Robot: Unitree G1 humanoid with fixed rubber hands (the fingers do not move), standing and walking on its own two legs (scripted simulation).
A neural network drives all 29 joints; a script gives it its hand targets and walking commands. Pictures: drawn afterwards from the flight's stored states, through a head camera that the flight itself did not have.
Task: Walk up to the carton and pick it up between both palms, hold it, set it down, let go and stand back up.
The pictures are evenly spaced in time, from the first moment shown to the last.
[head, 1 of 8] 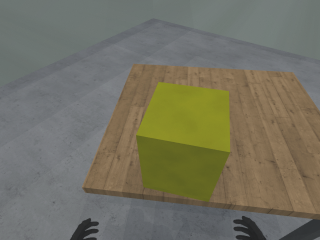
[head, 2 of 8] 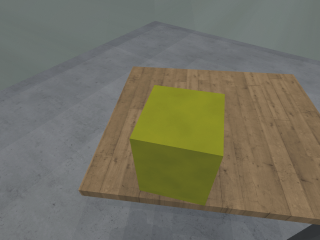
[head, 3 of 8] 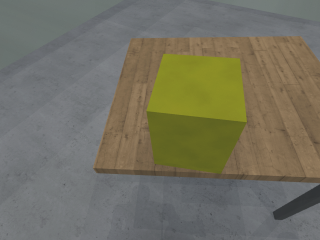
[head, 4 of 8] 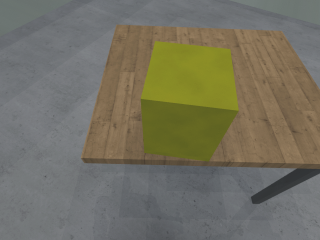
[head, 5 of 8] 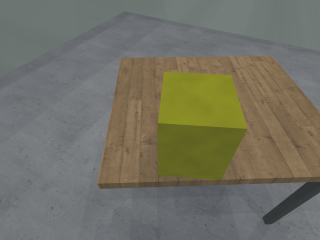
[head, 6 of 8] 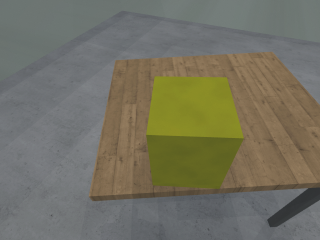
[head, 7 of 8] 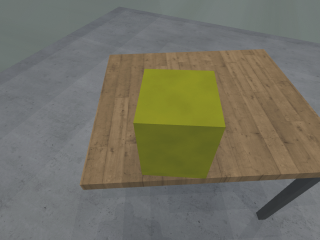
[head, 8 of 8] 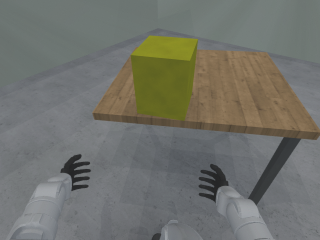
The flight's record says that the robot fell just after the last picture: yes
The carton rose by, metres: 0.00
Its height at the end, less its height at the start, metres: +0.00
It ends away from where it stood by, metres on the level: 0.00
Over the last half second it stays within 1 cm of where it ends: yes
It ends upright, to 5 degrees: yes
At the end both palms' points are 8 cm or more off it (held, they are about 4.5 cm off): yes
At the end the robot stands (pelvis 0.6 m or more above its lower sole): yes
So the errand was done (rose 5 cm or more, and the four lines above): no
